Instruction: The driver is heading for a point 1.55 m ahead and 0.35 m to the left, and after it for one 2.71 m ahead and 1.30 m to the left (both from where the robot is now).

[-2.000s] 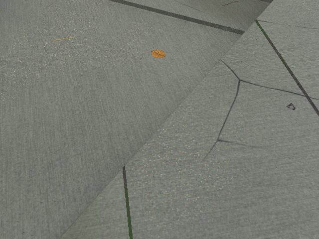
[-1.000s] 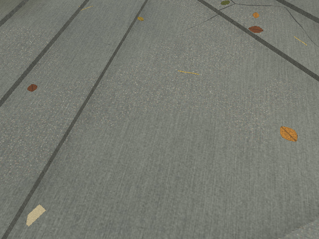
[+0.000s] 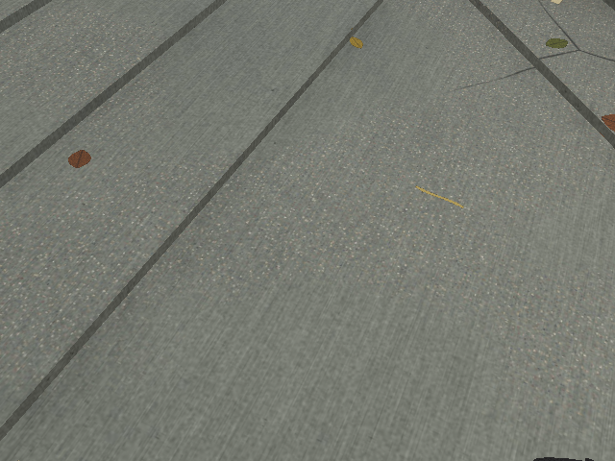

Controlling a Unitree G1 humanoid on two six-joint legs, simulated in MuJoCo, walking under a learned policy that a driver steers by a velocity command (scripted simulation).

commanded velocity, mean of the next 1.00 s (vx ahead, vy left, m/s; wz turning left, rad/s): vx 0.01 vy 0.00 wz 0.47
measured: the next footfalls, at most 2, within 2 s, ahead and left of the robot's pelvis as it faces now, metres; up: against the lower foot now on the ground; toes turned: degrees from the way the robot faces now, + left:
right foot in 0.56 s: +0.15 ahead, -0.12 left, +0.00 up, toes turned +26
left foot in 1.02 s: +0.04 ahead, +0.10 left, +0.00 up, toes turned +25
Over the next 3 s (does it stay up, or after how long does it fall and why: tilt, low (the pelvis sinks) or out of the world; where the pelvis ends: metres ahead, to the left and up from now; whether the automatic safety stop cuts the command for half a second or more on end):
stays up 0.29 0.05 -0.03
